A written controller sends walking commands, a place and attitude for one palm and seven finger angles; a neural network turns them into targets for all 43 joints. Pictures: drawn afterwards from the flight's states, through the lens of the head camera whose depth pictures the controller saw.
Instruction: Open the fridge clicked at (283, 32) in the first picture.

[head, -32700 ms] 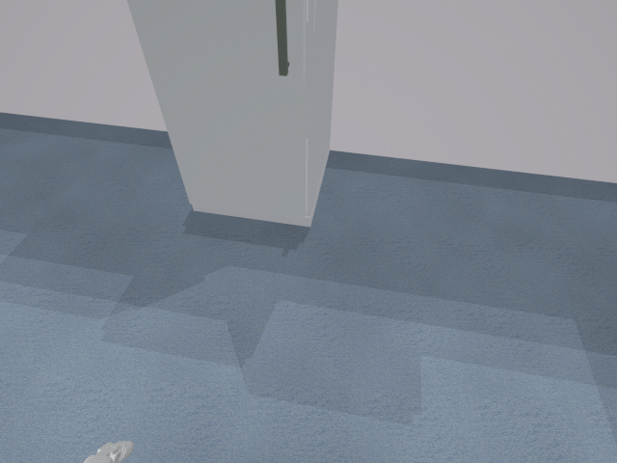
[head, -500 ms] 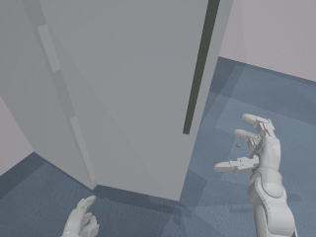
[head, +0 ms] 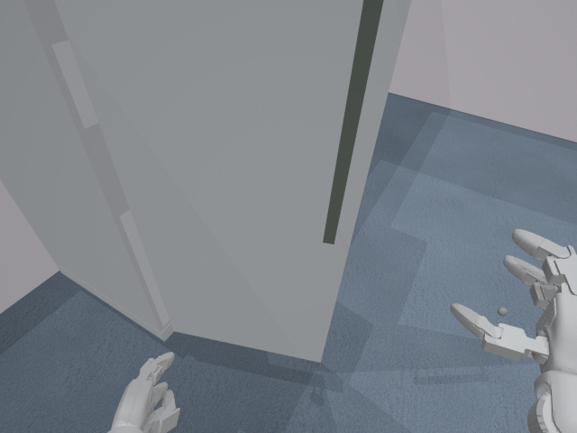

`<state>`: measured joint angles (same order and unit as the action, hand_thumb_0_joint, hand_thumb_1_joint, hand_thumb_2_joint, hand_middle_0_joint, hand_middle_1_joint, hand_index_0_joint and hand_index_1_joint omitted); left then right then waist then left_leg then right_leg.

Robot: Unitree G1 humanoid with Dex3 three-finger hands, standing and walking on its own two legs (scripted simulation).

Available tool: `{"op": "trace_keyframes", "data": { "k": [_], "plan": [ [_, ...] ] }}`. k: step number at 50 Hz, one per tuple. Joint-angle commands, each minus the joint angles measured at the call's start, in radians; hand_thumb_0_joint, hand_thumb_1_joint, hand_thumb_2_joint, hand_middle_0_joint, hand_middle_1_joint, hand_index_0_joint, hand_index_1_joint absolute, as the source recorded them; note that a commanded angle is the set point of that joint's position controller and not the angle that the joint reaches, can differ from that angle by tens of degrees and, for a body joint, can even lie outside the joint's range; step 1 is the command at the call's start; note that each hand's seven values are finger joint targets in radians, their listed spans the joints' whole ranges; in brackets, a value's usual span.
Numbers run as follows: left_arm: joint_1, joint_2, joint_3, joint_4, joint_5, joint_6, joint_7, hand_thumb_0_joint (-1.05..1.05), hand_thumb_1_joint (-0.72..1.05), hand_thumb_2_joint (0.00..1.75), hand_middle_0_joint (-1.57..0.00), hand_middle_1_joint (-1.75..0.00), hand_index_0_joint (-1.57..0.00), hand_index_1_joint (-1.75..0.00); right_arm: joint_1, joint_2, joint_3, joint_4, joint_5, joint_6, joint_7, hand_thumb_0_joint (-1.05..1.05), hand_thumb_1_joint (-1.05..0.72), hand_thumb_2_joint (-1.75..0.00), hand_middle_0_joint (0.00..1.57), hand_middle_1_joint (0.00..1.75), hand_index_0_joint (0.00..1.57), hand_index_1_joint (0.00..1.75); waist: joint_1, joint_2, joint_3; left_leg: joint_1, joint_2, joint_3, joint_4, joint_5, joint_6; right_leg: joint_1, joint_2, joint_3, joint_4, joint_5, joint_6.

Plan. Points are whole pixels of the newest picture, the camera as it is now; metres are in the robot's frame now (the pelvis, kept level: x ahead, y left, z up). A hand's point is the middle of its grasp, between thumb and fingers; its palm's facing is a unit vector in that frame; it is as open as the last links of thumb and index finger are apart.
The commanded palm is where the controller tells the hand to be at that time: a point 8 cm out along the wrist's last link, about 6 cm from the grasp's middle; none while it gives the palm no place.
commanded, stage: draw the hand back to the body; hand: right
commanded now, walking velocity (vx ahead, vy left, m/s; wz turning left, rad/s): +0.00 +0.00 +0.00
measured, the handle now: (350, 124) +0.50 -0.09 +0.22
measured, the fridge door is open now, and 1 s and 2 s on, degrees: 71 71 71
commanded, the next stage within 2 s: step back with the hand held close in 0.66 s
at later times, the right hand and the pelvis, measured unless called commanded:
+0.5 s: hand (567, 341) +0.18 -0.28 +0.15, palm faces +0.54 +0.79 -0.29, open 7.6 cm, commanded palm +0.13 -0.31 +0.17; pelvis +0.00 -0.01 +0.00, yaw -1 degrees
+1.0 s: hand (543, 338) +0.19 -0.26 +0.14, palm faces +0.43 +0.80 -0.41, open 7.4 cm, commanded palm +0.12 -0.30 +0.17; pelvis -0.01 +0.00 -0.01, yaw -1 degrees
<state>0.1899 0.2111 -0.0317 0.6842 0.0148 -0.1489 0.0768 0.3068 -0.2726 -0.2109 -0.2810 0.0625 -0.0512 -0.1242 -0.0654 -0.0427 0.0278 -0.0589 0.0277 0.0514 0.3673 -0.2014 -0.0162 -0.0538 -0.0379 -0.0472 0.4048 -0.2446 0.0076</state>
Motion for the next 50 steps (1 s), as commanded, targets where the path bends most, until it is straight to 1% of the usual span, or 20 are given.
{"op": "trace_keyframes", "data": {
  "k": [1,5,9,14,16,19,20,24,27,29,33,36,38,39,40,41,42,46,48,50],
  "plan": [
    [-0.143,0.113,0.046,-0.166,-0.002,-0.061,0.007,0.00,0.90,0.90,-0.20,-0.30,-0.20,-0.30,-0.054,-0.169,-0.127,-0.216,0.001,-0.077,-0.003,0.00,-0.43,-0.67,0.22,0.58,0.22,0.58,-0.002,0.054,-0.077,0.033,-0.038,0.013,-0.048,0.129,0.015,-0.053,0.020,0.004,-0.079,0.192,-0.014],
    [-0.150,0.115,0.051,-0.163,-0.004,-0.060,0.006,0.00,0.90,0.90,-0.20,-0.30,-0.20,-0.30,-0.065,-0.211,-0.181,-0.264,-0.002,-0.086,-0.003,0.00,-0.57,-0.74,0.21,0.49,0.21,0.49,-0.004,-0.044,-0.047,0.020,-0.040,0.006,-0.054,0.112,0.021,-0.060,0.021,0.003,-0.077,0.184,-0.009],
    [-0.143,0.113,0.051,-0.164,-0.003,-0.073,0.002,0.00,0.90,0.90,-0.20,-0.30,-0.20,-0.30,-0.041,-0.219,-0.204,-0.305,-0.001,-0.096,-0.008,0.00,-0.72,-0.81,0.21,0.41,0.21,0.41,-0.005,-0.072,-0.056,0.025,-0.040,0.012,-0.047,0.109,0.024,-0.060,0.020,0.012,-0.077,0.193,-0.004],
    [-0.136,0.118,0.058,-0.157,-0.005,-0.083,0.004,0.00,0.90,0.90,-0.20,-0.30,-0.20,-0.30,0.032,-0.237,-0.252,-0.298,0.007,-0.097,-0.015,0.00,-0.90,-0.90,0.20,0.30,0.20,0.30,-0.009,-0.024,-0.063,0.029,-0.042,0.015,-0.045,0.119,0.020,-0.061,0.017,0.011,-0.075,0.204,-0.006],
    [-0.132,0.118,0.056,-0.152,-0.007,-0.089,0.003,0.00,0.90,0.90,-0.20,-0.30,-0.20,-0.30,0.002,-0.201,-0.210,-0.291,0.004,-0.097,-0.011,0.00,-0.90,-0.90,0.20,0.30,0.20,0.30,0.003,-0.032,-0.027,0.006,-0.041,0.016,-0.051,0.103,0.019,-0.067,0.016,0.013,-0.080,0.192,-0.006],
    [-0.131,0.127,0.059,-0.146,-0.007,-0.092,0.006,0.00,0.90,0.90,-0.20,-0.30,-0.20,-0.30,-0.035,-0.191,-0.191,-0.280,0.000,-0.097,-0.015,0.00,-0.90,-0.90,0.20,0.30,0.20,0.30,0.009,-0.044,-0.017,-0.009,-0.042,0.013,-0.058,0.068,0.018,-0.061,0.017,0.016,-0.087,0.158,-0.008],
    [-0.128,0.128,0.060,-0.141,-0.007,-0.093,0.008,0.00,0.90,0.90,-0.20,-0.30,-0.20,-0.30,-0.040,-0.200,-0.196,-0.265,0.000,-0.096,-0.018,0.00,-0.90,-0.90,0.20,0.30,0.20,0.30,0.010,-0.004,-0.006,-0.016,-0.044,0.014,-0.068,0.052,0.017,-0.064,0.018,0.015,-0.089,0.134,-0.010],
    [-0.137,0.124,0.061,-0.146,-0.003,-0.095,0.013,0.00,0.90,0.90,-0.20,-0.30,-0.20,-0.30,-0.026,-0.218,-0.221,-0.272,-0.001,-0.101,-0.023,0.00,-0.90,-0.90,0.20,0.30,0.20,0.30,-0.003,0.004,-0.048,0.015,-0.040,0.013,-0.060,0.055,0.018,-0.059,0.024,0.017,-0.091,0.135,-0.014],
    [-0.143,0.114,0.056,-0.146,-0.002,-0.101,0.012,0.00,0.90,0.90,-0.20,-0.30,-0.20,-0.30,-0.009,-0.229,-0.232,-0.307,-0.002,-0.106,-0.023,0.00,-0.90,-0.90,0.20,0.30,0.20,0.30,-0.011,-0.062,-0.071,0.035,-0.037,0.010,-0.052,0.084,0.022,-0.053,0.027,0.014,-0.084,0.165,-0.009],
    [-0.140,0.112,0.054,-0.145,0.000,-0.102,0.009,0.00,0.90,0.90,-0.20,-0.30,-0.20,-0.30,0.011,-0.230,-0.235,-0.314,-0.001,-0.106,-0.023,0.00,-0.90,-0.90,0.20,0.30,0.20,0.30,-0.012,-0.078,-0.078,0.043,-0.035,0.010,-0.051,0.112,0.023,-0.052,0.029,0.012,-0.077,0.189,-0.007],
    [-0.139,0.111,0.054,-0.144,-0.002,-0.102,0.008,0.00,0.90,0.90,-0.20,-0.30,-0.20,-0.30,0.017,-0.223,-0.229,-0.296,0.000,-0.104,-0.021,0.00,-0.90,-0.90,0.20,0.30,0.20,0.30,-0.006,-0.051,-0.034,0.021,-0.038,0.011,-0.056,0.107,0.019,-0.064,0.024,0.009,-0.076,0.182,-0.006],
    [-0.140,0.112,0.055,-0.148,-0.006,-0.097,0.010,0.00,0.90,0.90,-0.20,-0.30,-0.20,-0.30,0.019,-0.215,-0.227,-0.258,0.005,-0.100,-0.017,0.00,-0.90,-0.90,0.20,0.30,0.20,0.30,-0.002,0.003,-0.002,0.003,-0.037,0.009,-0.069,0.070,0.014,-0.076,0.021,0.006,-0.080,0.142,-0.010],
    [-0.140,0.113,0.060,-0.146,-0.005,-0.093,0.013,0.00,0.90,0.90,-0.20,-0.30,-0.20,-0.30,0.022,-0.216,-0.231,-0.252,0.006,-0.102,-0.016,0.00,-0.90,-0.90,0.20,0.30,0.20,0.30,-0.002,0.017,-0.013,0.002,-0.037,0.006,-0.069,0.082,0.012,-0.064,0.022,0.000,-0.074,0.150,-0.015],
    [-0.144,0.116,0.059,-0.148,-0.005,-0.095,0.014,0.00,0.90,0.90,-0.20,-0.30,-0.20,-0.30,-0.048,-0.232,-0.234,-0.305,0.003,-0.109,-0.018,0.00,-0.90,-0.90,0.20,0.30,0.20,0.30,0.000,-0.008,-0.044,0.014,-0.036,0.004,-0.066,0.090,0.012,-0.053,0.026,0.001,-0.072,0.157,-0.015],
    [-0.118,0.112,0.034,-0.204,-0.023,-0.076,0.002,0.00,0.90,0.90,-0.20,-0.30,-0.20,-0.30,-0.241,-0.414,-0.385,-0.381,-0.011,-0.157,-0.030,0.00,-0.90,-0.90,0.20,0.30,0.20,0.30,0.034,-0.069,0.032,-0.068,0.010,-0.046,-0.081,0.118,0.009,-0.149,0.004,0.019,-0.033,0.095,-0.019],
    [-0.107,0.100,0.037,-0.161,-0.011,-0.059,0.004,0.00,0.90,0.90,-0.20,-0.30,-0.20,-0.30,-0.025,-0.256,-0.269,-0.252,-0.009,-0.146,-0.015,0.00,-0.90,-0.90,0.20,0.30,0.20,0.30,0.050,0.037,0.013,-0.123,0.049,-0.043,-0.078,0.153,0.015,-0.158,-0.012,0.024,0.026,0.121,-0.023],
    [-0.107,0.108,0.043,-0.175,-0.010,-0.046,0.000,0.00,0.90,0.90,-0.20,-0.30,-0.20,-0.30,0.035,-0.228,-0.231,-0.260,-0.018,-0.135,-0.010,0.00,-0.90,-0.90,0.20,0.30,0.20,0.30,0.050,0.071,-0.006,-0.145,0.071,-0.062,-0.076,0.182,0.021,-0.145,-0.012,0.017,0.060,0.145,-0.023],
    [-0.089,0.118,0.052,-0.206,-0.011,-0.011,0.002,0.00,0.90,0.90,-0.20,-0.30,-0.20,-0.30,0.142,-0.252,-0.253,-0.319,-0.024,-0.138,-0.019,0.00,-0.90,-0.90,0.20,0.30,0.20,0.30,0.050,0.022,-0.174,-0.112,0.128,-0.074,0.015,0.333,0.046,-0.126,-0.021,0.013,0.144,0.266,-0.012],
    [-0.087,0.120,0.057,-0.223,-0.014,0.007,0.007,0.00,0.90,0.90,-0.20,-0.30,-0.20,-0.30,0.179,-0.278,-0.285,-0.355,-0.021,-0.140,-0.029,0.00,-0.90,-0.90,0.20,0.30,0.20,0.30,0.049,0.028,-0.229,-0.099,0.126,-0.062,0.064,0.369,0.045,-0.130,-0.035,0.017,0.154,0.339,-0.009],
    [-0.096,0.119,0.062,-0.235,-0.017,0.022,0.016,0.00,0.90,0.90,-0.20,-0.30,-0.20,-0.30,0.201,-0.312,-0.325,-0.383,-0.017,-0.140,-0.037,0.00,-0.90,-0.90,0.20,0.30,0.20,0.30,0.049,0.036,-0.243,-0.107,0.117,-0.051,0.091,0.365,0.040,-0.141,-0.041,0.027,0.156,0.377,-0.008]
  ]
}}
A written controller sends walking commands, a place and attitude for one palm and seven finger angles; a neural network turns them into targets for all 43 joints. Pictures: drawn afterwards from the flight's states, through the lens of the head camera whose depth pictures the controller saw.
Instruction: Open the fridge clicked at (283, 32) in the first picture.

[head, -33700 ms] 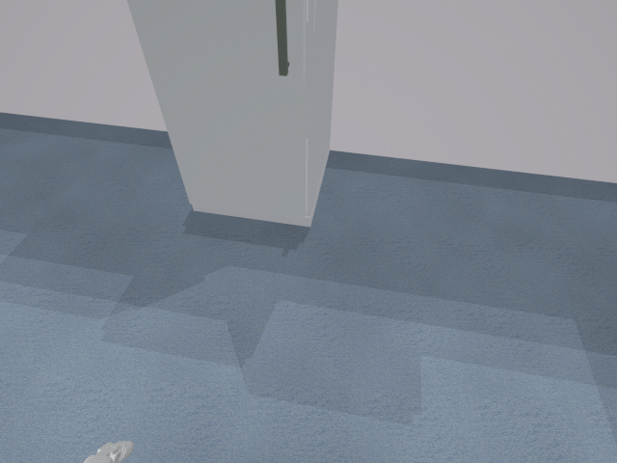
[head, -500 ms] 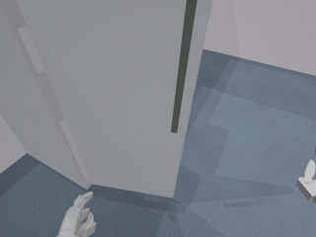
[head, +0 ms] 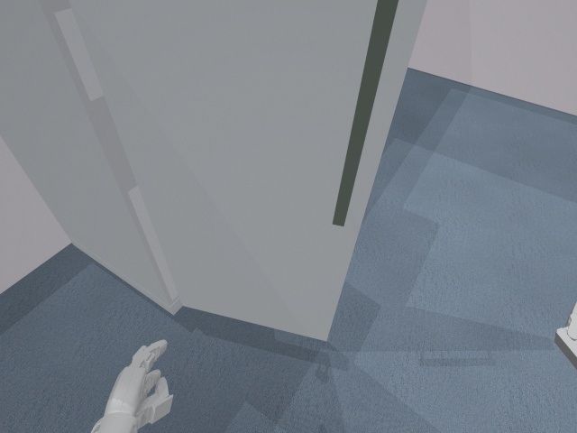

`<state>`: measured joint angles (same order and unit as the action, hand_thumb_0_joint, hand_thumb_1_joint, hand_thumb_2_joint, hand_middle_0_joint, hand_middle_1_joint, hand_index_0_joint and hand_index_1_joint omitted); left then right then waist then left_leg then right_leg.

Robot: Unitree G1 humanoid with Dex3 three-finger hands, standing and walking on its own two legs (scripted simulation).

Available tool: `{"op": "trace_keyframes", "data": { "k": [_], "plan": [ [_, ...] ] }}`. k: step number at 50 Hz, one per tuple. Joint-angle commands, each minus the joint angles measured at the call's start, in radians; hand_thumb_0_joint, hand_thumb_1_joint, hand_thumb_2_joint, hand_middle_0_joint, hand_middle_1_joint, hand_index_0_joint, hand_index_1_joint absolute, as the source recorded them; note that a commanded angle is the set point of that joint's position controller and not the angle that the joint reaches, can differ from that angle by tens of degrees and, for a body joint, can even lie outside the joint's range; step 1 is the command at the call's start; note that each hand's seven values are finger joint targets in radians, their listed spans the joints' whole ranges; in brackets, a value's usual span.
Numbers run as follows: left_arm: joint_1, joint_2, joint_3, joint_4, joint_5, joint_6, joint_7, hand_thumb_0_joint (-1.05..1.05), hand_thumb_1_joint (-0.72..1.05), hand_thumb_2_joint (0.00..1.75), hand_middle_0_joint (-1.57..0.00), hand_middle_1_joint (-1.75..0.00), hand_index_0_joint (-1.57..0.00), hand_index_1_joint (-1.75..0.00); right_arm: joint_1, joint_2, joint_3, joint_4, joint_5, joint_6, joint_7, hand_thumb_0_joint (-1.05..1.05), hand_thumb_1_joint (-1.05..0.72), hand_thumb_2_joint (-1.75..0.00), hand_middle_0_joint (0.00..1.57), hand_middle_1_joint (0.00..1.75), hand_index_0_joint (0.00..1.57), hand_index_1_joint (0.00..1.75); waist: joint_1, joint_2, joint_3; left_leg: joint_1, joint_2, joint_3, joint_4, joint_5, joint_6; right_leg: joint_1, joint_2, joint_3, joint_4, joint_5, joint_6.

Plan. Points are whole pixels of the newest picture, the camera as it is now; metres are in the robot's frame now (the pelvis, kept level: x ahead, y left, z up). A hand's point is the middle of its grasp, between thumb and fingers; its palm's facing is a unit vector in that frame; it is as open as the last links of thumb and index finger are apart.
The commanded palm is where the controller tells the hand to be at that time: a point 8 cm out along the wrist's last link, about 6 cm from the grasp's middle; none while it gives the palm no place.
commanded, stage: step back with the hand held close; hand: right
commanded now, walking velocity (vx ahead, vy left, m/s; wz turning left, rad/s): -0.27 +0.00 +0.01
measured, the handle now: (365, 100) +0.52 -0.08 +0.22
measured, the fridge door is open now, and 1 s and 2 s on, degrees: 71 71 71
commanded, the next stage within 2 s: stop stepping back and stand still in 0.82 s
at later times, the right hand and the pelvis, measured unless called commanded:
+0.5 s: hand out of the picture +0.10 -0.29 +0.16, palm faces +0.53 +0.78 -0.35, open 7.4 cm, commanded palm +0.04 -0.32 +0.18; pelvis -0.09 -0.02 -0.02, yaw -1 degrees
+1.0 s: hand out of the picture -0.01 -0.30 +0.16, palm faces +0.47 +0.80 -0.38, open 7.4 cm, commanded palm -0.10 -0.34 +0.18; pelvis -0.22 -0.03 -0.01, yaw -3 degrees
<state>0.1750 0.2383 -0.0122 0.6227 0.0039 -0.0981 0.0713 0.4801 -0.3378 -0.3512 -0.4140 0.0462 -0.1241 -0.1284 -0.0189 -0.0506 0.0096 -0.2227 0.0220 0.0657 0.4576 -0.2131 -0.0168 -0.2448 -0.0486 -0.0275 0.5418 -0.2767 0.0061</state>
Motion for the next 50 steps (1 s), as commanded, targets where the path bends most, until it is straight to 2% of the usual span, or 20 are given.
{"op": "trace_keyframes", "data": {
  "k": [1,7,13,16,19,22,25,28,33,35,36,37,38,39,41,43,46,47,49,50],
  "plan": [
    [-0.084,0.088,0.040,-0.182,-0.009,-0.021,0.024,0.00,0.90,0.90,-0.20,-0.30,-0.20,-0.30,0.036,-0.248,-0.189,-0.264,0.001,-0.068,-0.036,0.00,-0.90,-0.90,0.20,0.30,0.20,0.30,0.004,0.048,-0.225,0.051,0.115,-0.062,0.016,0.369,0.037,0.043,-0.038,0.011,0.013,0.424,-0.008],
    [-0.085,0.103,0.041,-0.200,-0.008,-0.014,0.039,0.00,0.90,0.90,-0.20,-0.30,-0.20,-0.30,0.018,-0.243,-0.193,-0.283,0.002,-0.083,-0.051,0.00,-0.90,-0.90,0.20,0.30,0.20,0.30,-0.005,-0.053,-0.153,0.025,0.037,-0.042,0.084,0.168,0.007,-0.083,-0.093,0.074,-0.087,0.362,-0.030],
    [-0.050,0.122,0.045,-0.191,-0.004,-0.054,0.033,0.00,0.90,0.90,-0.20,-0.30,-0.20,-0.30,-0.046,-0.189,-0.154,-0.244,-0.023,-0.122,-0.057,0.00,-0.90,-0.90,0.20,0.30,0.20,0.30,-0.002,-0.122,-0.076,0.071,0.000,-0.053,0.188,-0.062,0.003,-0.338,-0.144,0.125,-0.202,-0.090,-0.075],
    [-0.031,0.114,0.046,-0.188,-0.007,-0.066,0.032,0.00,0.90,0.90,-0.20,-0.30,-0.20,-0.30,-0.057,-0.204,-0.162,-0.229,-0.037,-0.140,-0.063,0.00,-0.90,-0.90,0.20,0.30,0.20,0.30,0.009,0.002,-0.063,0.036,0.053,-0.141,0.077,-0.054,0.025,-0.369,-0.073,0.087,-0.112,-0.283,-0.066],
    [-0.023,0.096,0.038,-0.172,0.002,-0.068,0.028,0.00,0.90,0.90,-0.20,-0.30,-0.20,-0.30,-0.103,-0.234,-0.167,-0.252,-0.041,-0.153,-0.071,0.00,-0.90,-0.90,0.20,0.30,0.20,0.30,0.017,0.115,-0.038,-0.177,0.149,-0.271,-0.117,-0.352,0.077,-0.258,-0.011,0.055,0.056,-0.317,-0.037],
    [-0.026,0.084,0.026,-0.149,0.009,-0.070,0.029,0.00,0.90,0.90,-0.20,-0.30,-0.20,-0.30,-0.133,-0.238,-0.158,-0.266,-0.037,-0.154,-0.082,0.00,-0.90,-0.90,0.20,0.30,0.20,0.30,0.025,0.134,-0.043,-0.288,0.182,-0.245,-0.134,-0.354,0.097,-0.143,-0.005,0.058,0.106,-0.208,-0.026],
    [-0.032,0.102,0.032,-0.164,0.006,-0.084,0.042,0.00,0.90,0.90,-0.20,-0.30,-0.20,-0.30,-0.136,-0.247,-0.179,-0.289,-0.039,-0.170,-0.091,0.00,-0.90,-0.90,0.20,0.30,0.20,0.30,0.020,-0.037,-0.064,-0.180,0.072,-0.130,0.020,-0.276,0.044,-0.231,-0.063,0.141,-0.090,-0.260,-0.050],
    [-0.030,0.118,0.044,-0.183,0.000,-0.107,0.040,0.00,0.90,0.90,-0.20,-0.30,-0.20,-0.30,-0.100,-0.218,-0.195,-0.292,-0.049,-0.193,-0.085,0.00,-0.90,-0.90,0.20,0.30,0.20,0.30,0.002,-0.234,-0.095,0.121,-0.069,-0.039,0.368,-0.159,0.002,-0.511,-0.204,0.303,-0.344,-0.510,-0.115],
    [-0.041,0.110,0.058,-0.165,0.002,-0.134,0.019,0.00,0.90,0.90,-0.20,-0.30,-0.20,-0.30,-0.017,-0.206,-0.178,-0.235,-0.026,-0.195,-0.063,0.00,-0.90,-0.90,0.20,0.30,0.20,0.30,0.001,-0.182,-0.064,0.033,-0.089,-0.046,0.288,-0.267,0.031,-0.385,-0.198,0.248,-0.322,-0.382,-0.099],
    [-0.042,0.105,0.056,-0.151,0.007,-0.138,0.010,0.00,0.90,0.90,-0.20,-0.30,-0.20,-0.30,-0.038,-0.210,-0.169,-0.248,-0.021,-0.197,-0.059,0.00,-0.90,-0.90,0.20,0.30,0.20,0.30,0.003,-0.163,-0.040,0.003,-0.056,-0.075,0.088,-0.238,0.053,-0.312,-0.163,0.202,-0.254,-0.304,-0.074],
    [-0.039,0.089,0.050,-0.143,0.008,-0.133,0.002,0.00,0.90,0.90,-0.20,-0.30,-0.20,-0.30,-0.068,-0.207,-0.147,-0.252,-0.019,-0.198,-0.057,0.00,-0.90,-0.90,0.20,0.30,0.20,0.30,0.009,-0.057,-0.029,-0.075,0.013,-0.174,-0.059,-0.256,0.091,-0.246,-0.107,0.147,-0.140,-0.240,-0.040],
    [-0.042,0.073,0.050,-0.141,0.011,-0.123,-0.003,0.00,0.90,0.90,-0.20,-0.30,-0.20,-0.30,-0.083,-0.244,-0.158,-0.241,-0.021,-0.194,-0.059,0.00,-0.90,-0.90,0.20,0.30,0.20,0.30,0.012,0.103,-0.026,-0.177,0.154,-0.396,-0.185,-0.239,0.147,-0.196,-0.033,0.057,0.046,-0.190,0.007],
    [-0.043,0.062,0.044,-0.125,0.013,-0.116,-0.005,0.00,0.90,0.90,-0.20,-0.30,-0.20,-0.30,-0.140,-0.279,-0.162,-0.244,-0.027,-0.191,-0.065,0.00,-0.90,-0.90,0.20,0.30,0.20,0.30,0.002,0.251,-0.023,-0.260,0.323,-0.539,-0.281,-0.060,0.197,-0.146,0.047,-0.015,0.304,-0.128,0.046],
    [-0.051,0.077,0.056,-0.105,0.007,-0.114,-0.002,0.00,0.90,0.90,-0.20,-0.30,-0.20,-0.30,-0.134,-0.268,-0.156,-0.198,-0.023,-0.166,-0.065,0.00,-0.90,-0.90,0.20,0.30,0.20,0.30,-0.016,0.308,-0.075,-0.244,0.321,-0.460,-0.255,0.077,0.205,-0.159,0.063,0.036,0.486,-0.162,0.035],
    [-0.070,0.052,0.040,-0.124,0.014,-0.104,0.008,0.00,0.90,0.90,-0.20,-0.30,-0.20,-0.30,-0.118,-0.264,-0.159,-0.210,-0.029,-0.131,-0.056,0.00,-0.90,-0.90,0.20,0.30,0.20,0.30,-0.005,0.265,-0.081,-0.148,0.280,-0.365,-0.157,0.341,0.198,-0.227,0.047,0.041,0.524,-0.169,0.036],
    [-0.098,0.041,0.017,-0.122,0.015,-0.084,0.015,0.00,0.90,0.90,-0.20,-0.30,-0.20,-0.30,-0.125,-0.259,-0.160,-0.235,-0.041,-0.128,-0.053,0.00,-0.90,-0.90,0.20,0.30,0.20,0.30,0.000,0.211,-0.086,-0.087,0.229,-0.247,-0.070,0.556,0.155,-0.172,0.023,0.008,0.353,-0.183,0.032],
    [-0.087,0.068,0.026,-0.126,0.006,-0.069,0.032,0.00,0.90,0.90,-0.20,-0.30,-0.20,-0.30,-0.126,-0.267,-0.178,-0.276,-0.034,-0.120,-0.051,0.00,-0.90,-0.90,0.20,0.30,0.20,0.30,0.016,0.115,-0.133,0.015,0.167,-0.205,0.049,0.650,0.100,-0.100,0.046,-0.026,-0.018,-0.056,0.028],
    [-0.057,0.078,0.035,-0.139,0.000,-0.066,0.036,0.00,0.90,0.90,-0.20,-0.30,-0.20,-0.30,-0.099,-0.253,-0.168,-0.309,-0.029,-0.121,-0.050,0.00,-0.90,-0.90,0.20,0.30,0.20,0.30,0.030,0.020,-0.189,0.036,0.125,-0.175,0.106,0.540,0.066,-0.014,0.026,-0.036,-0.139,0.106,0.020],
    [-0.029,0.110,0.066,-0.188,-0.005,-0.075,0.033,0.00,0.90,0.90,-0.20,-0.30,-0.20,-0.30,-0.019,-0.248,-0.185,-0.374,-0.025,-0.128,-0.052,0.00,-0.90,-0.90,0.20,0.30,0.20,0.30,0.005,-0.231,-0.258,-0.096,-0.009,-0.086,0.224,-0.064,-0.005,0.092,-0.211,0.165,-0.150,0.483,-0.065],
    [-0.017,0.110,0.082,-0.206,-0.014,-0.082,0.026,0.00,0.90,0.90,-0.20,-0.30,-0.20,-0.30,0.058,-0.260,-0.205,-0.362,-0.014,-0.129,-0.052,0.00,-0.90,-0.90,0.20,0.30,0.20,0.30,-0.004,-0.219,-0.273,-0.124,-0.041,-0.075,0.300,-0.253,-0.003,0.091,-0.253,0.191,-0.179,0.432,-0.099]
  ]
}}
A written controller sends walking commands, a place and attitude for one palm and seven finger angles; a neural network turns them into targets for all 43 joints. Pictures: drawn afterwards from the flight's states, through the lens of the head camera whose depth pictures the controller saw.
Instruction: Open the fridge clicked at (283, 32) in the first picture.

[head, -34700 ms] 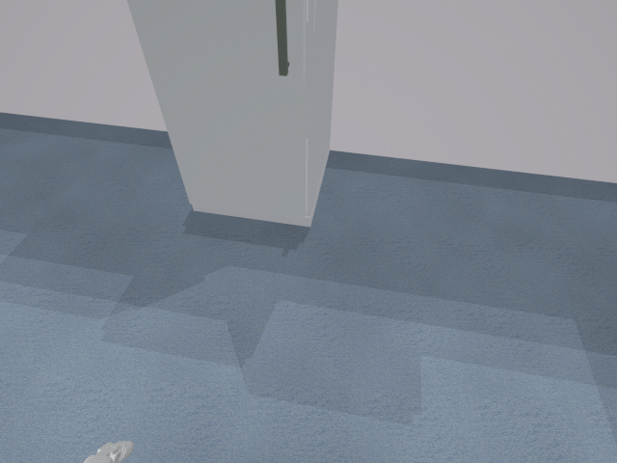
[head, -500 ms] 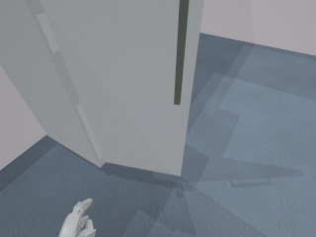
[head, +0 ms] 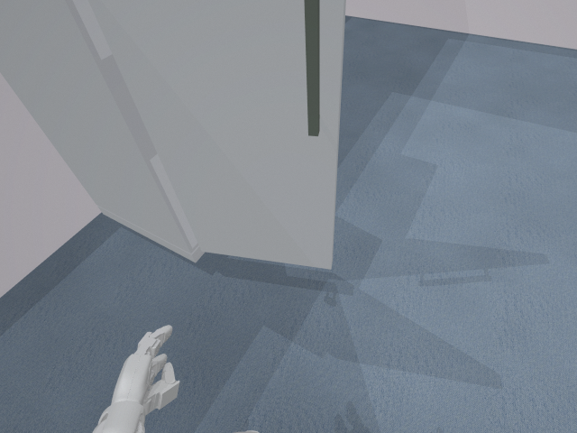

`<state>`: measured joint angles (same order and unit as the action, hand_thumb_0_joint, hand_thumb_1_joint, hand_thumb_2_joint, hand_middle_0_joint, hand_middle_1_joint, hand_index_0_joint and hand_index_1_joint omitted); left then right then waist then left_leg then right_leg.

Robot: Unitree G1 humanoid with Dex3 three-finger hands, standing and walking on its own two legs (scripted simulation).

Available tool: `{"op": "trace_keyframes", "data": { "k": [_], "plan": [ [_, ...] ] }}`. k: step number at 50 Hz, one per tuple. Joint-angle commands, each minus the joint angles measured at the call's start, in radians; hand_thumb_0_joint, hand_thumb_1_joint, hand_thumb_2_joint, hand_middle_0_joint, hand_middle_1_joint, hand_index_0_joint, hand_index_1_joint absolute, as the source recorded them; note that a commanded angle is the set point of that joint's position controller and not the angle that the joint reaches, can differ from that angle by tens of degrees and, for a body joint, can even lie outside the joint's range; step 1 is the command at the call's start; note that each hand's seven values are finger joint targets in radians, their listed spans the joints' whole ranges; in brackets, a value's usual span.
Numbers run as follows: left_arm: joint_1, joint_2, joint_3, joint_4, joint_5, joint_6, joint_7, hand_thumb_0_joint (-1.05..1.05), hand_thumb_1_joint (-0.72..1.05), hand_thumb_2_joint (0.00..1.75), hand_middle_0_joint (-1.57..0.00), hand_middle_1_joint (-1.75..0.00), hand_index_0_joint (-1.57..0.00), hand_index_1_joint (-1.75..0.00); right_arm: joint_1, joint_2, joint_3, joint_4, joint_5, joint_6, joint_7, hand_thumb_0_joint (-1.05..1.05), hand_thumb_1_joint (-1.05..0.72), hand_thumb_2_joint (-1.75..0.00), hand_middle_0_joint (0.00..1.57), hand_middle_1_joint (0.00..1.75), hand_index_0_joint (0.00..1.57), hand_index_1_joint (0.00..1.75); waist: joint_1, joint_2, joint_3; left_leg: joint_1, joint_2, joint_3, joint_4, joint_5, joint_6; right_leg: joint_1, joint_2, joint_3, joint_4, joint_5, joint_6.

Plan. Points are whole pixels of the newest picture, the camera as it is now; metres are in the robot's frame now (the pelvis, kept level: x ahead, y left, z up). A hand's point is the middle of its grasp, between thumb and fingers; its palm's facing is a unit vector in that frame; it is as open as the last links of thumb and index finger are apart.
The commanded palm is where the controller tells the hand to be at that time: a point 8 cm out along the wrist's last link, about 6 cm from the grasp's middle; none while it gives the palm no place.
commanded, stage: stop stepping back and stand still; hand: right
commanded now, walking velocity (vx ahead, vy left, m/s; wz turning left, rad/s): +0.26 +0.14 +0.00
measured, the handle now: (314, 13) +0.74 -0.01 +0.23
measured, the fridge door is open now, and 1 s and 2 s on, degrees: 71 71 71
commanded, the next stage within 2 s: let the arm hang, fingers relaxed in 1.60 s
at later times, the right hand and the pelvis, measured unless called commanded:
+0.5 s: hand out of the picture +0.10 -0.28 +0.17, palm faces +0.45 +0.84 -0.30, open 7.4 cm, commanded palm +0.04 -0.32 +0.19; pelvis -0.12 -0.03 +0.00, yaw +3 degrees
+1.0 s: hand out of the picture +0.05 -0.30 +0.16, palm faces +0.46 +0.82 -0.33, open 7.4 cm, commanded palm +0.00 -0.34 +0.19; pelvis -0.15 -0.04 +0.00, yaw +2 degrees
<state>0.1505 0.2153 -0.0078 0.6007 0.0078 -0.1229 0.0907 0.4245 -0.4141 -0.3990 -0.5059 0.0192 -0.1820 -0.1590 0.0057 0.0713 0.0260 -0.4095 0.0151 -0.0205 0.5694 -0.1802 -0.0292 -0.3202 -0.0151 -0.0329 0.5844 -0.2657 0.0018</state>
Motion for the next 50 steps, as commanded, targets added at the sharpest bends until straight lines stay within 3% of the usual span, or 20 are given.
{"op": "trace_keyframes", "data": {
  "k": [1,4,9,13,14,21,22,23,24,27,29,33,34,36,38,39,41,46,48,50],
  "plan": [
    [0.011,0.115,0.071,-0.170,-0.016,-0.066,-0.001,0.00,0.90,0.90,-0.20,-0.30,-0.20,-0.30,0.187,-0.166,-0.174,-0.225,0.024,-0.076,-0.017,0.00,-0.90,-0.90,0.20,0.30,0.20,0.30,-0.023,-0.297,-0.282,0.045,-0.058,0.016,0.247,-0.310,0.010,0.136,-0.273,0.196,-0.255,0.316,-0.112],
    [-0.017,0.122,0.059,-0.153,-0.001,-0.083,-0.015,0.00,0.90,0.90,-0.20,-0.30,-0.20,-0.30,0.091,-0.165,-0.159,-0.352,0.021,-0.089,-0.018,0.00,-0.90,-0.90,0.20,0.30,0.20,0.30,0.001,-0.279,-0.168,0.053,-0.022,0.015,0.210,-0.257,0.002,0.048,-0.265,0.194,-0.274,0.189,-0.110],
    [-0.031,0.142,0.055,-0.130,0.001,-0.056,-0.007,0.00,0.90,0.90,-0.20,-0.30,-0.20,-0.30,0.017,-0.146,-0.108,-0.160,-0.005,-0.054,-0.034,0.00,-0.90,-0.90,0.20,0.30,0.20,0.30,0.013,-0.239,-0.057,0.255,-0.033,0.083,-0.088,-0.281,0.062,-0.172,-0.150,0.092,-0.292,-0.496,-0.039],
    [-0.033,0.113,0.054,-0.098,0.007,-0.018,-0.004,0.00,0.90,0.90,-0.20,-0.30,-0.20,-0.30,-0.104,-0.164,-0.079,-0.075,0.003,-0.035,-0.032,0.00,-0.90,-0.90,0.20,0.30,0.20,0.30,-0.001,0.145,0.002,0.019,0.271,-0.400,-0.379,-0.698,0.246,-0.161,-0.003,-0.039,0.351,-0.216,0.005],
    [-0.048,0.116,0.054,-0.095,0.000,-0.024,-0.003,0.00,0.90,0.90,-0.20,-0.30,-0.20,-0.30,-0.125,-0.167,-0.078,-0.100,0.011,-0.040,-0.035,0.00,-0.90,-0.90,0.20,0.30,0.20,0.30,-0.006,0.143,-0.003,0.062,0.288,-0.405,-0.386,-0.569,0.260,-0.198,-0.013,-0.022,0.462,-0.183,0.003],
    [-0.010,0.123,0.038,-0.097,0.003,-0.025,0.015,0.00,0.90,0.90,-0.20,-0.30,-0.20,-0.30,-0.099,-0.159,-0.065,-0.143,0.001,-0.048,-0.032,0.00,-0.90,-0.90,0.20,0.30,0.20,0.30,0.027,-0.016,-0.019,-0.184,0.155,-0.072,-0.203,-0.651,0.141,0.155,-0.041,-0.053,0.006,-0.260,-0.026],
    [-0.002,0.156,0.044,-0.109,0.007,-0.031,0.021,0.00,0.90,0.90,-0.20,-0.30,-0.20,-0.30,-0.132,-0.161,-0.071,-0.193,0.002,-0.058,-0.031,0.00,-0.90,-0.90,0.20,0.30,0.20,0.30,0.036,-0.242,-0.010,-0.216,0.058,-0.004,0.073,-0.576,0.103,0.139,-0.125,0.158,-0.203,-0.477,-0.073],
    [-0.020,0.175,0.043,-0.129,0.005,-0.041,0.018,0.00,0.90,0.90,-0.20,-0.30,-0.20,-0.30,-0.157,-0.171,-0.088,-0.249,-0.005,-0.077,-0.042,0.00,-0.90,-0.90,0.20,0.30,0.20,0.30,0.027,-0.549,0.028,-0.252,-0.088,0.131,0.451,-0.419,0.038,0.048,-0.340,0.502,-0.473,-0.720,-0.143],
    [-0.046,0.148,0.048,-0.143,0.016,-0.051,0.011,0.00,0.90,0.90,-0.20,-0.30,-0.20,-0.30,-0.181,-0.215,-0.119,-0.263,-0.027,-0.094,-0.039,0.00,-0.90,-0.90,0.20,0.30,0.20,0.30,0.012,-0.475,0.063,-0.171,-0.052,0.026,0.669,-0.305,0.041,-0.148,-0.390,0.529,-0.546,-0.665,-0.177],
    [-0.038,0.129,0.061,-0.111,0.003,-0.065,-0.019,0.00,0.90,0.90,-0.20,-0.30,-0.20,-0.30,-0.048,-0.182,-0.127,-0.197,-0.016,-0.093,-0.014,0.00,-0.90,-0.90,0.20,0.30,0.20,0.30,-0.012,-0.248,-0.019,-0.082,-0.010,0.059,0.619,-0.220,0.032,-0.126,-0.290,0.316,-0.448,-0.507,-0.142],
    [-0.033,0.120,0.053,-0.110,-0.008,-0.061,-0.020,0.00,0.90,0.90,-0.20,-0.30,-0.20,-0.30,0.035,-0.133,-0.089,-0.161,-0.005,-0.076,-0.015,0.00,-0.90,-0.90,0.20,0.30,0.20,0.30,-0.016,-0.290,-0.031,0.055,-0.030,0.132,0.379,-0.228,0.033,-0.132,-0.234,0.170,-0.433,-0.455,-0.102],
    [-0.012,0.119,0.043,-0.117,0.001,-0.037,-0.001,0.00,0.90,0.90,-0.20,-0.30,-0.20,-0.30,0.034,-0.149,-0.089,-0.119,-0.006,-0.037,-0.030,0.00,-0.90,-0.90,0.20,0.30,0.20,0.30,-0.007,-0.317,-0.044,0.292,-0.064,0.203,-0.013,-0.347,0.061,-0.167,-0.207,0.107,-0.346,-0.458,-0.060],
    [-0.013,0.119,0.048,-0.113,0.001,-0.028,0.002,0.00,0.90,0.90,-0.20,-0.30,-0.20,-0.30,0.018,-0.150,-0.087,-0.104,-0.013,-0.026,-0.032,0.00,-0.90,-0.90,0.20,0.30,0.20,0.30,-0.016,-0.226,-0.045,0.361,-0.034,0.149,-0.123,-0.349,0.086,-0.221,-0.155,0.048,-0.182,-0.446,-0.041],
    [-0.027,0.096,0.048,-0.119,-0.008,-0.020,-0.002,0.00,0.90,0.90,-0.20,-0.30,-0.20,-0.30,-0.041,-0.196,-0.091,-0.115,-0.003,-0.014,-0.024,0.00,-0.90,-0.90,0.20,0.30,0.20,0.30,-0.032,0.233,0.009,0.283,0.357,-0.487,-0.442,-0.533,0.257,-0.429,0.002,-0.033,0.433,-0.246,0.003],
    [-0.022,0.113,0.037,-0.079,0.017,-0.049,-0.005,0.00,0.90,0.90,-0.20,-0.30,-0.20,-0.30,-0.162,-0.290,-0.172,-0.195,0.007,-0.070,-0.022,0.00,-0.90,-0.90,0.20,0.30,0.20,0.30,0.015,0.044,-0.028,0.208,0.319,-0.316,-0.360,-0.059,0.254,-0.322,-0.070,0.008,0.550,-0.088,0.034],
    [-0.001,0.084,0.030,-0.058,0.007,-0.047,-0.007,0.00,0.90,0.90,-0.20,-0.30,-0.20,-0.30,-0.085,-0.202,-0.132,-0.088,0.008,-0.059,-0.026,0.00,-0.90,-0.90,0.20,0.30,0.20,0.30,0.006,0.046,-0.118,0.273,0.270,-0.228,-0.319,-0.168,0.213,-0.298,-0.047,-0.002,0.506,-0.077,0.025],
    [-0.003,0.104,0.052,-0.066,-0.008,-0.042,0.000,0.00,0.90,0.90,-0.20,-0.30,-0.20,-0.30,-0.024,-0.153,-0.088,-0.037,0.017,-0.033,-0.013,0.00,-0.90,-0.90,0.20,0.30,0.20,0.30,0.006,0.055,-0.032,0.068,0.233,-0.161,-0.377,-0.459,0.165,-0.143,-0.055,-0.034,0.353,-0.067,0.021],
    [-0.028,0.113,0.045,-0.084,0.002,-0.057,0.027,0.00,0.90,0.90,-0.20,-0.30,-0.20,-0.30,-0.092,-0.187,-0.098,-0.196,0.001,-0.059,-0.031,0.00,-0.90,-0.90,0.20,0.30,0.20,0.30,0.009,-0.035,-0.034,0.003,0.196,-0.068,-0.229,-0.468,0.140,0.136,-0.032,-0.068,-0.049,-0.134,-0.022],
    [-0.030,0.147,0.048,-0.108,0.008,-0.068,0.030,0.00,0.90,0.90,-0.20,-0.30,-0.20,-0.30,-0.109,-0.169,-0.100,-0.240,-0.001,-0.077,-0.037,0.00,-0.90,-0.90,0.20,0.30,0.20,0.30,0.006,-0.375,-0.017,-0.081,0.028,0.045,0.104,-0.381,0.061,0.151,-0.215,0.253,-0.303,-0.339,-0.103],
    [-0.043,0.115,0.041,-0.113,0.010,-0.071,0.022,0.00,0.90,0.90,-0.20,-0.30,-0.20,-0.30,-0.125,-0.219,-0.130,-0.256,-0.015,-0.096,-0.039,0.00,-0.90,-0.90,0.20,0.30,0.20,0.30,0.000,-0.427,-0.002,-0.065,-0.003,0.047,0.369,-0.343,0.040,0.046,-0.333,0.409,-0.459,-0.426,-0.148]
  ]
}}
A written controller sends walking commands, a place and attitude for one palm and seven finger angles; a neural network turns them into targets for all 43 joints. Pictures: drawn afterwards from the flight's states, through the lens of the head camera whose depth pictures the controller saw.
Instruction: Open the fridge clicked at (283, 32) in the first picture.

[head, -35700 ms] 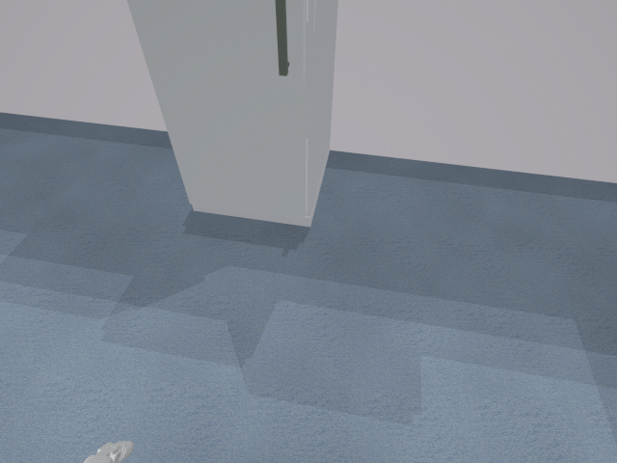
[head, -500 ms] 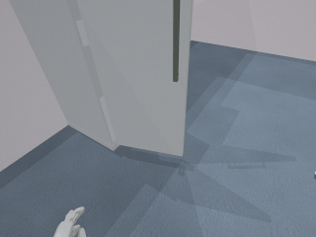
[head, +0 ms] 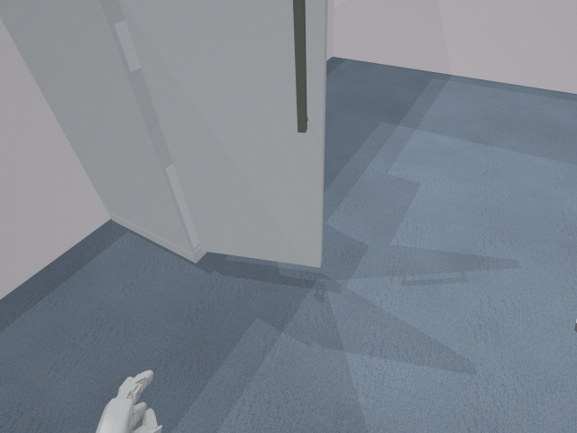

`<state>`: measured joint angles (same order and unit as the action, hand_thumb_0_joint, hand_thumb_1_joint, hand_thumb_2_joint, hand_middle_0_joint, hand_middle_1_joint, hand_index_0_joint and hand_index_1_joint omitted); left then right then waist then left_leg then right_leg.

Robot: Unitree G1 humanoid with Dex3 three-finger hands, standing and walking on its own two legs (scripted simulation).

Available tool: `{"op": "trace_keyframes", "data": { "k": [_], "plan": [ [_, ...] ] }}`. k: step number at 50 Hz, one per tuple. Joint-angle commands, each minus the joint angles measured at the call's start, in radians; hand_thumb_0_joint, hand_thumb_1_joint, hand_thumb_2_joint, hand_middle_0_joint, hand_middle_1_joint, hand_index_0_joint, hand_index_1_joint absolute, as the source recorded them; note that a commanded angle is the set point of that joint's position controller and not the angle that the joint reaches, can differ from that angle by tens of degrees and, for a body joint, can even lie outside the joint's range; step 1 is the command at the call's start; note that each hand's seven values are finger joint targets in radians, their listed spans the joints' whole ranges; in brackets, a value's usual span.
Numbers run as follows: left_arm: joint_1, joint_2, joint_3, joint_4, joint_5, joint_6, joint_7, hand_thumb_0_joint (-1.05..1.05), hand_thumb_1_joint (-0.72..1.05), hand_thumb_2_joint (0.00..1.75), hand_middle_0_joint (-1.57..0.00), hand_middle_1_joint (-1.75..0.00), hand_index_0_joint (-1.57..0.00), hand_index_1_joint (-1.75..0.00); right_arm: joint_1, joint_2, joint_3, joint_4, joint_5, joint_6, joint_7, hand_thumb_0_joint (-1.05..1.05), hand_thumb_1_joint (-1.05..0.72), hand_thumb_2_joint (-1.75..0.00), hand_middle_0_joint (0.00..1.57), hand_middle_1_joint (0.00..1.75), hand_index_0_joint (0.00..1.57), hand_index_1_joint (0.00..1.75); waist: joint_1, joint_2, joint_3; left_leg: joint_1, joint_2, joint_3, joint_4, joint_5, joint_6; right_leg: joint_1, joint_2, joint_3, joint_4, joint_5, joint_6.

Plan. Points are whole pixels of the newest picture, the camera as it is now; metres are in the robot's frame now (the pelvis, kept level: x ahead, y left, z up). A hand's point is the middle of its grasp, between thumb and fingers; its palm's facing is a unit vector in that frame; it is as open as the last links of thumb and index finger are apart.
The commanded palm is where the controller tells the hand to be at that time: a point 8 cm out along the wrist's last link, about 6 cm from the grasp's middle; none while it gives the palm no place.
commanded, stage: stop stepping back and stand still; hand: right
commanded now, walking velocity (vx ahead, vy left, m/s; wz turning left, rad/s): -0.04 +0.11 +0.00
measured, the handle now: (301, 32) +0.89 +0.00 +0.24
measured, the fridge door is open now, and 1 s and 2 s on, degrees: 71 71 71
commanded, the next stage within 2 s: let the arm hang, fingers relaxed in 0.60 s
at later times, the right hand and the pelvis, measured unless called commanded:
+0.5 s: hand (545, 279) +0.25 -0.26 +0.17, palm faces +0.41 +0.81 -0.41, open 7.4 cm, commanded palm +0.19 -0.30 +0.19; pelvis +0.04 +0.00 +0.01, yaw +2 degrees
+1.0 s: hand out of the picture +0.10 -0.18 -0.15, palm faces -0.09 +0.98 -0.19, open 7.4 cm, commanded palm none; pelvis +0.02 -0.01 +0.01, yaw +1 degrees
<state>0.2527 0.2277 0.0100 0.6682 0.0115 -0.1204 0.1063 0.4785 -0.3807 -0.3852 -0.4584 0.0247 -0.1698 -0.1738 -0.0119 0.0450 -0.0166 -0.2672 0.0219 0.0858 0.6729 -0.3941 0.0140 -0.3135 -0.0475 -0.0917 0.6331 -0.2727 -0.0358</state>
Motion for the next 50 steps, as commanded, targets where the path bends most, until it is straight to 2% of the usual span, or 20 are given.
{"op": "trace_keyframes", "data": {
  "k": [1,2,4,7,9,10,11,13,19,24,31,34,35,36,37,39,42,44,48,50],
  "plan": [
    [-0.147,0.094,0.022,-0.170,0.010,-0.081,-0.003,0.00,0.90,0.90,-0.20,-0.30,-0.20,-0.30,-0.161,-0.252,-0.155,-0.297,-0.022,-0.107,-0.019,0.00,-0.90,-0.90,0.20,0.30,0.20,0.30,0.015,-0.347,0.042,-0.156,0.005,-0.083,0.281,-0.096,-0.003,-0.021,-0.278,0.432,-0.507,-0.412,-0.100],
    [-0.135,0.099,0.028,-0.171,0.009,-0.086,-0.011,0.00,0.90,0.90,-0.20,-0.30,-0.20,-0.30,-0.129,-0.233,-0.149,-0.269,-0.020,-0.098,-0.017,0.00,-0.90,-0.90,0.20,0.30,0.20,0.30,0.011,-0.283,0.036,-0.107,0.007,-0.076,0.227,-0.068,-0.008,-0.039,-0.255,0.376,-0.483,-0.337,-0.093],
    [-0.124,0.093,0.021,-0.165,-0.005,-0.090,-0.023,0.00,0.90,0.90,-0.20,-0.30,-0.20,-0.30,-0.070,-0.190,-0.124,-0.222,-0.014,-0.081,-0.014,0.00,-0.90,-0.90,0.20,0.30,0.20,0.30,0.007,-0.229,0.016,-0.039,0.005,-0.039,0.048,-0.039,-0.024,-0.005,-0.212,0.248,-0.433,-0.193,-0.068],
    [-0.116,0.103,0.020,-0.181,-0.012,-0.084,-0.026,0.00,0.90,0.90,-0.20,-0.30,-0.20,-0.30,0.003,-0.183,-0.126,-0.181,-0.011,-0.072,-0.013,0.00,-0.90,-0.90,0.20,0.30,0.20,0.30,0.010,-0.176,-0.026,0.091,-0.013,-0.001,-0.231,0.075,-0.020,0.011,-0.159,0.158,-0.352,-0.111,-0.019],
    [-0.111,0.106,0.026,-0.187,-0.011,-0.067,-0.027,0.00,0.90,0.90,-0.20,-0.30,-0.20,-0.30,-0.012,-0.183,-0.124,-0.156,-0.008,-0.070,-0.010,0.00,-0.90,-0.90,0.20,0.30,0.20,0.30,0.024,-0.100,-0.038,0.125,0.045,-0.106,-0.297,0.140,0.018,-0.031,-0.098,0.098,-0.237,-0.083,0.009],
    [-0.110,0.104,0.028,-0.188,-0.005,-0.063,-0.027,0.00,0.90,0.90,-0.20,-0.30,-0.20,-0.30,-0.005,-0.193,-0.135,-0.142,-0.005,-0.068,-0.009,0.00,-0.90,-0.90,0.20,0.30,0.20,0.30,0.024,-0.053,-0.044,0.093,0.106,-0.194,-0.320,0.183,0.046,-0.020,-0.072,0.081,-0.169,-0.044,0.019],
    [-0.110,0.099,0.021,-0.182,-0.003,-0.062,-0.029,0.00,0.90,0.90,-0.20,-0.30,-0.20,-0.30,-0.043,-0.196,-0.132,-0.155,0.004,-0.072,-0.007,0.00,-0.90,-0.90,0.20,0.30,0.20,0.30,0.033,-0.023,-0.055,0.055,0.141,-0.238,-0.320,0.236,0.058,0.013,-0.056,0.071,-0.134,-0.005,0.027],
    [-0.107,0.092,0.022,-0.159,-0.014,-0.053,-0.030,0.00,0.90,0.90,-0.20,-0.30,-0.20,-0.30,-0.029,-0.172,-0.114,-0.124,0.013,-0.058,-0.001,0.00,-0.90,-0.90,0.20,0.30,0.20,0.30,0.027,0.025,-0.070,0.002,0.112,-0.210,-0.318,0.152,0.037,0.066,-0.054,0.071,-0.150,-0.021,0.025],
    [-0.149,0.087,0.011,-0.179,-0.021,-0.044,-0.017,0.00,0.90,0.90,-0.20,-0.30,-0.20,-0.30,-0.030,-0.206,-0.135,-0.218,0.009,-0.065,-0.005,0.00,-0.90,-0.90,0.20,0.30,0.20,0.30,0.009,-0.106,-0.101,0.090,0.052,-0.115,-0.222,0.385,-0.005,0.086,-0.093,0.097,-0.207,0.236,0.012],
    [-0.143,0.090,0.016,-0.187,-0.023,-0.043,-0.017,0.00,0.90,0.90,-0.20,-0.30,-0.20,-0.30,0.001,-0.199,-0.131,-0.245,0.009,-0.069,-0.009,0.00,-0.90,-0.90,0.20,0.30,0.20,0.30,0.007,-0.165,-0.116,0.118,0.049,-0.109,-0.215,0.428,-0.004,0.094,-0.087,0.084,-0.196,0.310,0.022],
    [-0.137,0.099,0.025,-0.198,-0.029,-0.025,-0.016,0.00,0.90,0.90,-0.20,-0.30,-0.20,-0.30,0.038,-0.176,-0.127,-0.165,0.019,-0.064,-0.005,0.00,-0.90,-0.90,0.20,0.30,0.20,0.30,0.015,-0.082,-0.093,0.095,0.061,-0.137,-0.251,0.412,0.000,0.077,-0.081,0.077,-0.193,0.240,0.026],
    [-0.138,0.101,0.027,-0.202,-0.030,-0.019,-0.013,0.00,0.90,0.90,-0.20,-0.30,-0.20,-0.30,0.029,-0.173,-0.120,-0.150,0.020,-0.061,-0.004,0.00,-0.90,-0.90,0.20,0.30,0.20,0.30,0.014,-0.079,-0.093,0.085,0.061,-0.141,-0.262,0.390,-0.002,0.078,-0.078,0.074,-0.198,0.202,0.021],
    [-0.190,0.232,0.069,0.026,-0.024,-0.085,-0.107,0.00,0.90,0.90,-0.20,-0.30,-0.20,-0.30,-0.056,-0.035,0.309,0.587,-0.042,0.046,0.118,0.00,-0.90,-0.90,0.20,0.30,0.20,0.30,0.067,-0.058,-0.043,-0.063,0.114,-0.067,-0.153,0.488,0.013,0.088,-0.105,0.074,-0.056,0.390,0.009],
    [-0.138,0.278,0.080,0.008,-0.027,0.000,-0.121,0.00,0.90,0.90,-0.20,-0.30,-0.20,-0.30,-0.101,-0.061,0.275,0.606,-0.042,0.135,0.153,0.00,-0.90,-0.90,0.20,0.30,0.20,0.30,0.049,-0.099,-0.109,-0.041,0.131,-0.124,-0.185,0.442,0.013,0.096,-0.113,0.078,-0.101,0.349,0.009],
    [-0.133,0.256,0.074,-0.018,-0.024,0.031,-0.120,0.00,0.90,0.90,-0.20,-0.30,-0.20,-0.30,-0.113,-0.055,0.276,0.601,-0.045,0.161,0.159,0.00,-0.90,-0.90,0.20,0.30,0.20,0.30,0.044,-0.095,-0.078,-0.057,0.109,-0.100,-0.182,0.341,0.007,0.082,-0.116,0.083,-0.120,0.286,0.006],
    [-0.144,0.243,0.055,-0.010,-0.012,0.061,-0.124,0.00,0.90,0.90,-0.20,-0.30,-0.20,-0.30,-0.172,-0.053,0.292,0.696,-0.048,0.155,0.165,0.00,-0.90,-0.90,0.20,0.30,0.20,0.30,0.025,-0.052,-0.060,-0.044,0.078,-0.065,-0.140,0.216,0.007,-0.004,-0.123,0.130,-0.158,0.227,-0.025],
    [-0.146,0.238,0.038,0.016,0.005,0.090,-0.124,0.00,0.90,0.90,-0.20,-0.30,-0.20,-0.30,-0.230,-0.074,0.323,0.873,-0.051,0.154,0.163,0.00,-0.90,-0.90,0.20,0.30,0.20,0.30,0.020,0.086,-0.051,0.001,0.099,-0.105,-0.181,0.223,0.022,-0.002,-0.094,0.143,-0.167,0.182,-0.023],
    [-0.137,0.232,0.035,0.057,0.015,0.106,-0.121,0.00,0.90,0.90,-0.20,-0.30,-0.20,-0.30,-0.263,-0.074,0.342,0.997,-0.053,0.156,0.158,0.00,-0.90,-0.90,0.20,0.30,0.20,0.30,0.026,0.110,-0.032,-0.009,0.116,-0.140,-0.211,0.242,0.028,0.032,-0.072,0.133,-0.173,0.169,-0.016],
    [-0.131,0.191,0.014,0.135,0.016,0.125,-0.118,0.00,0.90,0.90,-0.20,-0.30,-0.20,-0.30,-0.268,-0.048,0.376,1.175,-0.047,0.168,0.153,0.00,-0.90,-0.90,0.20,0.30,0.20,0.30,0.024,-0.081,0.008,0.001,0.098,-0.150,-0.267,0.135,0.015,0.056,-0.067,0.129,-0.265,0.077,-0.004],
    [-0.120,0.182,0.012,0.175,0.012,0.128,-0.115,0.00,0.90,0.90,-0.20,-0.30,-0.20,-0.30,-0.246,-0.050,0.379,1.252,-0.048,0.164,0.152,0.00,-0.90,-0.90,0.20,0.30,0.20,0.30,0.019,-0.102,-0.005,0.032,0.096,-0.149,-0.296,0.132,0.014,0.067,-0.065,0.128,-0.280,0.053,-0.001]
  ]
}}
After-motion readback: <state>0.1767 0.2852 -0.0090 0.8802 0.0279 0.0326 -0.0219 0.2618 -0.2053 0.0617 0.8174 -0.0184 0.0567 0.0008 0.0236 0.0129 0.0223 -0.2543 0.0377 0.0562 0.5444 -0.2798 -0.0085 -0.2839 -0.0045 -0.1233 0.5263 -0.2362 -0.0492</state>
